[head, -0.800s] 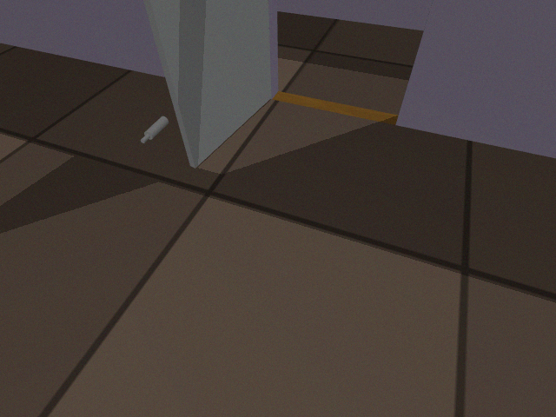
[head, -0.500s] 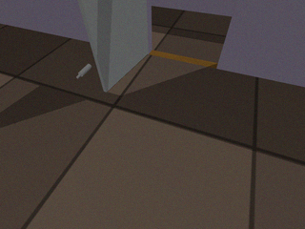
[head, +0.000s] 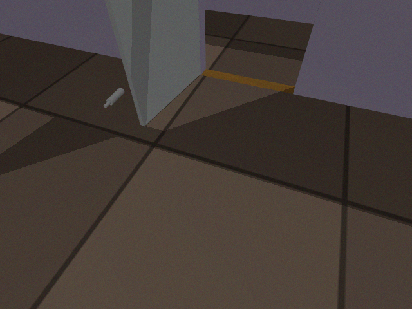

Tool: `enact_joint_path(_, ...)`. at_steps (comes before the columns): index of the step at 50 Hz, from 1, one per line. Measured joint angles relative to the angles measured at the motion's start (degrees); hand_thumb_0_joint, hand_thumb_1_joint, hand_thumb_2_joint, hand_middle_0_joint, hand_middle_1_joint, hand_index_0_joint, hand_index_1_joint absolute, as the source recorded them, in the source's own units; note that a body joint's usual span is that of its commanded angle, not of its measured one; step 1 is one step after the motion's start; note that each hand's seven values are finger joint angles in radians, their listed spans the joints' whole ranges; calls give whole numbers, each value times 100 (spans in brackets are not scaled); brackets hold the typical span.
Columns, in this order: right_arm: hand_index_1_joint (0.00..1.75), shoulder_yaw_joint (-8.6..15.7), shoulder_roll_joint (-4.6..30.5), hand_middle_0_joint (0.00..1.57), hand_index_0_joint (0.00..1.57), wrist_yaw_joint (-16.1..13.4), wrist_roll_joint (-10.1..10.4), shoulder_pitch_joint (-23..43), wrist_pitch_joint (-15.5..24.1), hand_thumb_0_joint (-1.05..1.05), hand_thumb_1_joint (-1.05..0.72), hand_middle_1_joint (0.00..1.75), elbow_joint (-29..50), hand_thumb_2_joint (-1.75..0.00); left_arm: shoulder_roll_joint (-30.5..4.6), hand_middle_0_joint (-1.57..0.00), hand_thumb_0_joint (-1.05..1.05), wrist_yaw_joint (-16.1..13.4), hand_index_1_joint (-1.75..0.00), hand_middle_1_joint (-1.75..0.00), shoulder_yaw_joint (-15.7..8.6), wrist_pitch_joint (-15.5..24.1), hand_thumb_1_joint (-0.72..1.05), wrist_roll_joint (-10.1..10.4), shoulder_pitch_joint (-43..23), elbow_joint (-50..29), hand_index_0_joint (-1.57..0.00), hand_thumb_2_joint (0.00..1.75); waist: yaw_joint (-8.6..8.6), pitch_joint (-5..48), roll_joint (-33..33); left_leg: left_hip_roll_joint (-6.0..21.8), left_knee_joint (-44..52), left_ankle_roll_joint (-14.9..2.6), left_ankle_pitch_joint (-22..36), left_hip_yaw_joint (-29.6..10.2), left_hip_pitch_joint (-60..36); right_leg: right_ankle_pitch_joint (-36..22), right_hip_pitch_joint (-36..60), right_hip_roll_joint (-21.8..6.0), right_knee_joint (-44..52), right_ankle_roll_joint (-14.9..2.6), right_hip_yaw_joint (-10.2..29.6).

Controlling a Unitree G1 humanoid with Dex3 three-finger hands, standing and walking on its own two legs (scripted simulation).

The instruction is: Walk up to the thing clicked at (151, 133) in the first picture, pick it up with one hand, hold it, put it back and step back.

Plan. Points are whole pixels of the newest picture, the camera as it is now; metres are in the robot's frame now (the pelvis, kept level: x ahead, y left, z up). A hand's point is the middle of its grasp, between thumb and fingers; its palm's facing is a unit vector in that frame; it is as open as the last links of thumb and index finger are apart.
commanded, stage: stand
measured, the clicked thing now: (113, 98) +1.72 +0.86 -0.75
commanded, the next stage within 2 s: walk up in 0.32 s
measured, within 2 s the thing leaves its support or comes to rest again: neither
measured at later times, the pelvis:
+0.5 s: pelvis -0.01 -0.01 -0.01, yaw +8 degrees
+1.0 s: pelvis -0.01 -0.01 -0.03, yaw +27 degrees
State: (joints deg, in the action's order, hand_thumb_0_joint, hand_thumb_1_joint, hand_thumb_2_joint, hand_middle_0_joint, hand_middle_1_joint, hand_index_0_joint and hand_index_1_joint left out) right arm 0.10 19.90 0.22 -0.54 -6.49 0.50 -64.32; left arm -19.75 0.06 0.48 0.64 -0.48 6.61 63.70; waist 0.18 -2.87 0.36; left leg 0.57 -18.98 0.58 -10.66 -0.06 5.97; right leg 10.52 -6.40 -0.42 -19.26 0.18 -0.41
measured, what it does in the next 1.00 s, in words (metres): lifts its right foot, turning left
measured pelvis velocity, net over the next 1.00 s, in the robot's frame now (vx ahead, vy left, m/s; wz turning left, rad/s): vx -0.01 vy -0.01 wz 0.48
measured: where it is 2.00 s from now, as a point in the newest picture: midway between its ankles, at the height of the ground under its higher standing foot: outside the picture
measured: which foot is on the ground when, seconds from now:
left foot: down 0.00-1.00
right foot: down 0.00-0.68, up 0.70-1.00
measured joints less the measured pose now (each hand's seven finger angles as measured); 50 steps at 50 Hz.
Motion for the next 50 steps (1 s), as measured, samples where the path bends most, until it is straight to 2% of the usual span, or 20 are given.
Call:
enact_joint_path(16, 30, 1, 12, 20, 20, 10, -4, -38, -3, 0, -90, 30, -5, -90, -10, -20, 1, 7, -30, -30, -1, 1, 91, -7, 31, 4, -20, 90, 4, 2, -8, 4, 52, 10, 33, -8, -2, -21, -4, 4, 33, -10, -8)
enact_joint_path(19, 30, 117, 10, 21, 20, 22, 22, -268, -23, 0, -90, 30, 337, -90, -58, -20, 1, 81, -30, -30, -187, -133, 90, -14, -139, -255, -20, 90, -62, -113, -51, -87, -316, -4, -55, -275, 310, 179, -202, -86, -328, -38, -272)
enact_joint_path(23, 30, 253, 91, 21, 20, 33, -21, -438, -114, 0, -90, 30, 658, -90, -146, -20, 1, 129, -30, -30, -371, -176, 90, -23, -311, -733, -20, 90, -2, -332, -49, -159, -895, 7, -226, -568, 763, 409, -483, -146, -788, -102, -564)
enact_joint_path(24, 30, 290, 131, 21, 20, 29, -56, -463, -137, 0, -90, 30, 730, -90, -158, -20, 1, 142, -30, -30, -389, -197, 90, -32, -325, -828, -20, 90, -13, -359, -28, -166, -1152, -49, -272, -572, 933, 456, -540, -161, -879, -99, -647)
enact_joint_path(25, 30, 331, 169, 21, 20, 22, -94, -492, -168, 0, -90, 30, 805, -90, -169, -20, 1, 152, -30, -30, -397, -221, 91, -56, -337, -918, -20, 90, -35, -383, -23, -172, -1556, -100, -526, -481, 1139, 511, -585, -203, -975, -96, -740)
enact_joint_path(27, 30, 403, 220, 21, 20, 11, -156, -585, -237, 0, -90, 30, 990, -90, -194, -20, 1, 178, -30, -30, -411, -262, 91, -116, -327, -1122, -20, 90, -52, -433, -118, -188, -2426, -82, -1113, -154, 1488, 629, -642, -376, -1165, -77, -880)
enact_joint_path(29, 30, 449, 289, 21, 20, 42, -164, -691, -244, 0, -90, 30, 1181, -90, -203, -20, 1, 196, -30, -30, -403, -269, 91, -154, -271, -1303, -20, 90, -45, -455, -229, -153, -2786, -96, -1376, 73, 1610, 722, -675, -560, -1312, -27, -967)
enact_joint_path(31, 30, 487, 374, 21, 20, 95, -143, -794, -220, 0, -90, 30, 1382, -90, -221, -20, 1, 218, -30, -30, -376, -281, 90, -183, -205, -1449, -20, 90, -47, -450, -298, -75, -2599, -122, -1206, 132, 1533, 854, -744, -706, -1534, 67, -1044)
enact_joint_path(33, 30, 518, 464, 21, 20, 129, -109, -920, -157, 0, -90, 30, 1615, -90, -279, -20, 1, 247, -30, -30, -358, -321, 90, -178, -148, -1614, -20, 90, -73, -451, -367, -32, -1963, -116, -692, 134, 1255, 1121, -888, -871, -1999, 167, -1103)
enact_joint_path(34, 30, 543, 458, 21, 20, 113, -117, -955, -101, 0, -90, 30, 1696, -90, -341, -20, 1, 257, -30, -30, -374, -360, 90, -160, -153, -1681, -20, 90, -88, -480, -510, -160, -1858, -106, -846, 152, 1182, 1283, -1056, -1028, -2410, 132, -1000)
enact_joint_path(35, 30, 553, 423, 21, 20, 81, -140, -981, -45, 0, -90, 30, 1757, -90, -385, -20, 1, 247, -30, -30, -406, -412, 90, -151, -201, -1711, -20, 90, -100, -538, -629, -275, -1967, -133, -899, 138, 1228, 1634, -1258, -1009, -2891, 114, -692)
enact_joint_path(37, 30, 509, 354, 21, 20, 17, -150, -1077, 29, 0, -90, 30, 1818, -90, -421, -20, 1, 219, -30, -30, -434, -525, 91, -139, -291, -1771, -20, 90, -168, -621, -661, -357, -2064, -178, -860, -80, 1298, 2112, -1568, -619, -3715, 64, -171)
enact_joint_path(39, 30, 439, 293, 21, 20, -53, -120, -1194, 46, 0, -90, 30, 1844, -90, -444, -20, 1, 209, -30, -30, -415, -533, 91, -121, -315, -1836, -20, 90, -208, -629, -630, -394, -1912, -185, -716, -341, 1288, 2111, -1803, -330, -4184, -2, 55)
enact_joint_path(43, 30, 358, 291, 21, 21, -180, -90, -1317, 77, 0, -90, 30, 1981, -90, -461, -20, 1, 206, -30, -30, -451, -518, 91, -70, -144, -1925, -20, 90, -125, -567, -532, -414, -1727, -144, -585, -597, 1266, 1769, -2080, -215, -4281, -106, 210)
enact_joint_path(50, 30, 296, 388, 21, 21, -227, -175, -1327, 84, 0, -90, 30, 2341, -90, -513, -20, 1, 121, -30, -30, -551, -481, 91, -55, 63, -1980, -20, 90, -94, -514, -232, -490, -2127, 7, -687, -1157, 1572, 1882, -1833, -46, -3399, -172, 293)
